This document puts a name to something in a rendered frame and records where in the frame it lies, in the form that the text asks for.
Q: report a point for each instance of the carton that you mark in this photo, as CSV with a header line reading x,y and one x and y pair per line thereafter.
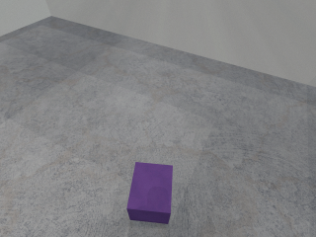
x,y
150,195

